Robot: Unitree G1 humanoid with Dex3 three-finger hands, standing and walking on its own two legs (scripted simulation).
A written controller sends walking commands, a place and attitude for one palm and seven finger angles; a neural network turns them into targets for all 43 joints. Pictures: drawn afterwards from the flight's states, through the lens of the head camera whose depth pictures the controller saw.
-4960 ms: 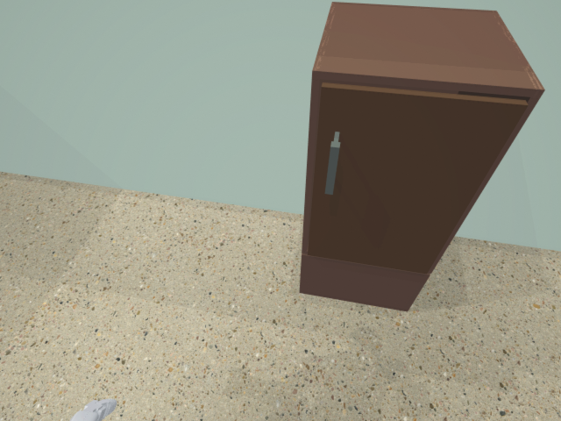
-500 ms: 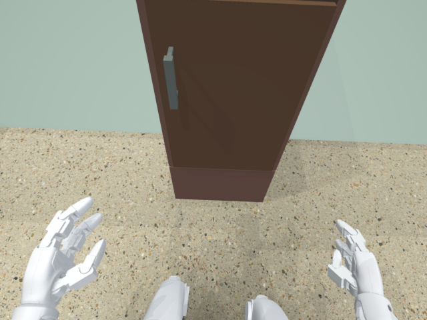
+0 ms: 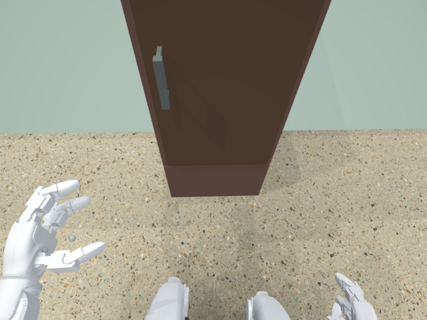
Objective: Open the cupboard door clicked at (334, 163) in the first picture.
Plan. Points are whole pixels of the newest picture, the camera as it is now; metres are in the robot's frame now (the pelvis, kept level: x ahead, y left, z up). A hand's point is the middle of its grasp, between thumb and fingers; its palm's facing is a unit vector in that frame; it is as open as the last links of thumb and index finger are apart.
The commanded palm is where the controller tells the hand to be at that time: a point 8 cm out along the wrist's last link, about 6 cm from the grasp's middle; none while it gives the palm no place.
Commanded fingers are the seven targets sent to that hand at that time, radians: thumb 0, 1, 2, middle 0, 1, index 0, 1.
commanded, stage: raise the hand with hooked fingers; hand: left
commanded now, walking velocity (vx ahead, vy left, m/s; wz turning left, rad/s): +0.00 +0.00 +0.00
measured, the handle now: (162, 79) +0.62 +0.16 +0.06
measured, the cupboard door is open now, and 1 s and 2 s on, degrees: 0 0 0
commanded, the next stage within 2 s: move the hooked fingers beside the handle in 1.18 s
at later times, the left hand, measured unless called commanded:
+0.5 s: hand (48, 213) +0.27 +0.29 +0.06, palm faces +0.10 -0.99 -0.05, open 13.9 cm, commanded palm +0.25 +0.34 +0.07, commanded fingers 0.00 -0.50 0.30 -0.30 -1.20 -0.30 -1.20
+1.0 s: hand (60, 196) +0.30 +0.28 +0.07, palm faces +0.09 -0.99 -0.04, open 14.0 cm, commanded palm +0.27 +0.33 +0.07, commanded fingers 0.00 -0.50 0.30 -0.30 -1.20 -0.30 -1.20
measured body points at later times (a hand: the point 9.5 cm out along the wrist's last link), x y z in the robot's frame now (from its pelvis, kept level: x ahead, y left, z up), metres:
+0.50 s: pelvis +0.01 +0.02 +0.01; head +0.08 +0.04 +0.46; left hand +0.26 +0.34 +0.07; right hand +0.19 -0.21 -0.06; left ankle +0.06 +0.13 -0.64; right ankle +0.02 -0.13 -0.64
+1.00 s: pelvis +0.01 +0.01 +0.02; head +0.09 +0.03 +0.46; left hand +0.29 +0.33 +0.07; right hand +0.16 -0.25 -0.07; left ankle +0.06 +0.13 -0.64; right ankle +0.02 -0.13 -0.64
